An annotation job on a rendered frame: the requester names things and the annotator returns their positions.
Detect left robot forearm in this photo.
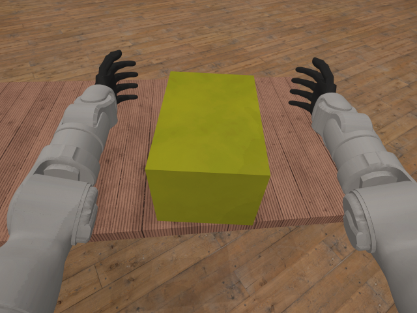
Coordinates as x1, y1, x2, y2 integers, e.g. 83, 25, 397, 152
7, 84, 118, 235

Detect right robot forearm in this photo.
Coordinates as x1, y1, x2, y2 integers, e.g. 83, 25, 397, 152
311, 93, 417, 195

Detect carton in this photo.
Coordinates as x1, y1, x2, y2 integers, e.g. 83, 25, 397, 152
145, 71, 270, 226

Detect robot left upper arm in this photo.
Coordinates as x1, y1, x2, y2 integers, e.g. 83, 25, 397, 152
0, 174, 98, 313

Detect robot right upper arm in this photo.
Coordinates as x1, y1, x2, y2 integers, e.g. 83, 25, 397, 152
343, 181, 417, 313

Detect right robot hand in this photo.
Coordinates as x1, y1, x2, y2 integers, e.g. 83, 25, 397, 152
289, 57, 337, 115

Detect left robot hand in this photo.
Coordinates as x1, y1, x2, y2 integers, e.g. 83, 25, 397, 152
95, 50, 138, 104

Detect table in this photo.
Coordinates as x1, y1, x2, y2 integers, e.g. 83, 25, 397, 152
0, 77, 345, 247

